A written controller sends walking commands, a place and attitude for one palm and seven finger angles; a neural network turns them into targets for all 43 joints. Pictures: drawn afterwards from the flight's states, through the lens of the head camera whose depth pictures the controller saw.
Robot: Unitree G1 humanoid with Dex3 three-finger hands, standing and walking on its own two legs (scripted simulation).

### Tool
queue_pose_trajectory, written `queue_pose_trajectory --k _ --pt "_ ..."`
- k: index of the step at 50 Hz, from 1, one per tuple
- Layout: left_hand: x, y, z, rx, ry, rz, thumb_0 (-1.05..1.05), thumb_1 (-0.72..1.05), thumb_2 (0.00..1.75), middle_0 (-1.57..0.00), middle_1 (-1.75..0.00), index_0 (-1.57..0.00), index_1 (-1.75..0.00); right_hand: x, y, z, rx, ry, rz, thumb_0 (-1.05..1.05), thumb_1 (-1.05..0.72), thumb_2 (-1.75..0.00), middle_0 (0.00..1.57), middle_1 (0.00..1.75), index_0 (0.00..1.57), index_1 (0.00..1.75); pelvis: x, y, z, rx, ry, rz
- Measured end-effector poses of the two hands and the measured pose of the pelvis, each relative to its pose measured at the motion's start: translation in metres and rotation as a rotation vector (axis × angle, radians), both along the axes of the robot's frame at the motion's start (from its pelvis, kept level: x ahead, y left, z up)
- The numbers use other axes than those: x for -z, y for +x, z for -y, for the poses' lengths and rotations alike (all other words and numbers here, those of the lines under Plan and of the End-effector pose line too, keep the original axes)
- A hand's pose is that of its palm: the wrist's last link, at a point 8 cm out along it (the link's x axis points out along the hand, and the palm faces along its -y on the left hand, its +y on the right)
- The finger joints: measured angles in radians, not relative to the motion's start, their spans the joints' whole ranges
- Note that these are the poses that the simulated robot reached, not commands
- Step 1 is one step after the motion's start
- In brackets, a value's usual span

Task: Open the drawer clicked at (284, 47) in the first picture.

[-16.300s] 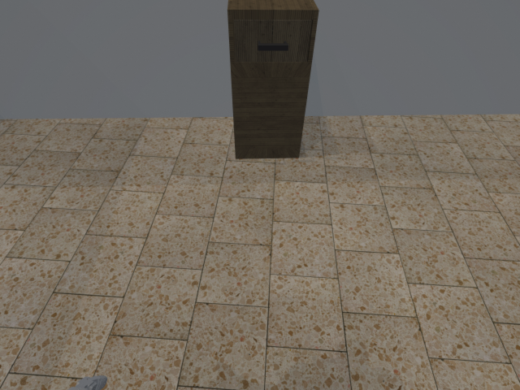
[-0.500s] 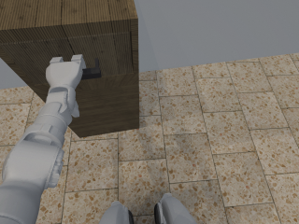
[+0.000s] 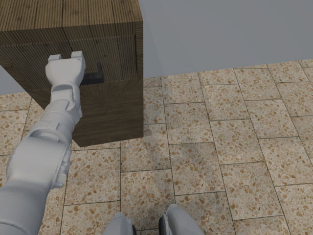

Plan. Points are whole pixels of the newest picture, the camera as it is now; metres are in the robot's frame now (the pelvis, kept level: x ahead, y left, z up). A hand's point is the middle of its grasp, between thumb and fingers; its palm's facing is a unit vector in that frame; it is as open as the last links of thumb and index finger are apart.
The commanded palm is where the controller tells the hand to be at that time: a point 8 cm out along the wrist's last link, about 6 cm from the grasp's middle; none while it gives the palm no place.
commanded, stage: lower the fingers behind the handle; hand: left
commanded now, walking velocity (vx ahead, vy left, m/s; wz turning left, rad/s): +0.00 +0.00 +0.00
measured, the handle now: (79, 74) +0.58 +0.16 -0.01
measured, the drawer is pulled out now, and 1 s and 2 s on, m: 0.00 0.00 0.04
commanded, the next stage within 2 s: close the thumb around the handle in 0.56 s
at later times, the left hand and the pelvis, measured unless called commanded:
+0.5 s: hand (77, 90) +0.53 +0.17 -0.02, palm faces -0.08 -0.03 -1.00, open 13.8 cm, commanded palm +0.51 +0.16 +0.02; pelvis +0.00 +0.00 -0.01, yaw -1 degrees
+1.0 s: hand (77, 91) +0.53 +0.17 -0.03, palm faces -0.04 -0.04 -1.00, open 10.6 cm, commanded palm +0.51 +0.16 +0.02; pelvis +0.01 +0.00 -0.01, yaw -1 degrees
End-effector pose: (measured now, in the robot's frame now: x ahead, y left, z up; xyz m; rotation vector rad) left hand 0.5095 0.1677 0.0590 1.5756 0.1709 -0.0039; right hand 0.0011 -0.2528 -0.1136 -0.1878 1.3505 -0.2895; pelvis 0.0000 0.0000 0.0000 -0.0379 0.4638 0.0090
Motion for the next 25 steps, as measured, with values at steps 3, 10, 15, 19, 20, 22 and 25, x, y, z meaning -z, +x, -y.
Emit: queue_pose_trajectory --k 3,10,15,19,20,22,25 --pt "0.01 -0.004 0.001 0.054 -0.006 0.0 0.0 -0.49 0.3 -0.31 -1.22 -0.28 -1.21 0.004 -0.004 0.004 -0.006 -0.014 -0.002 0.0 -0.91 -0.89 0.2 0.3 0.21 0.3 0.007 -0.003 0.0 0.001 0.0 -0.011" --pt "0.035 -0.008 -0.002 0.099 -0.038 0.102 0.0 -0.49 0.3 -0.3 -1.21 -0.3 -1.2 0.019 -0.02 0.01 -0.017 -0.029 -0.051 0.0 -0.91 -0.89 0.2 0.3 0.21 0.3 0.025 -0.009 -0.001 -0.002 -0.005 -0.06" --pt "0.041 -0.005 -0.003 0.05 -0.001 0.149 0.0 -0.49 0.3 -0.31 -1.2 -0.31 -1.2 0.027 -0.027 0.005 -0.007 -0.005 -0.092 0.0 -0.91 -0.89 0.2 0.3 0.2 0.3 0.029 -0.011 -0.002 -0.005 -0.01 -0.072" --pt "0.037 -0.002 0.001 0.001 -0.009 0.115 0.0 -0.49 0.3 -0.31 -1.19 -0.31 -1.2 0.025 -0.027 -0.001 0.007 0.02 -0.099 0.0 -0.91 -0.89 0.2 0.3 0.21 0.3 0.023 -0.01 -0.002 -0.003 -0.009 -0.067" --pt "0.035 -0.001 0.002 -0.011 -0.014 0.101 0.0 -0.49 0.3 -0.31 -1.19 -0.31 -1.2 0.024 -0.026 -0.003 0.012 0.024 -0.096 0.0 -0.91 -0.89 0.2 0.3 0.21 0.3 0.021 -0.009 -0.002 0.0 -0.008 -0.063" --pt "0.032 0.0 0.003 -0.028 -0.023 0.068 0.0 -0.49 0.3 -0.31 -1.19 -0.32 -1.2 0.02 -0.024 -0.005 0.021 0.03 -0.086 0.0 -0.91 -0.89 0.2 0.3 0.21 0.3 0.016 -0.006 -0.002 0.004 -0.006 -0.053" --pt "0.027 0.001 0.003 -0.025 -0.029 0.03 0.0 -0.49 0.3 -0.32 -1.19 -0.32 -1.2 0.014 -0.022 -0.007 0.028 0.032 -0.07 0.0 -0.91 -0.89 0.2 0.3 0.21 0.3 0.01 -0.002 -0.002 0.01 -0.004 -0.042"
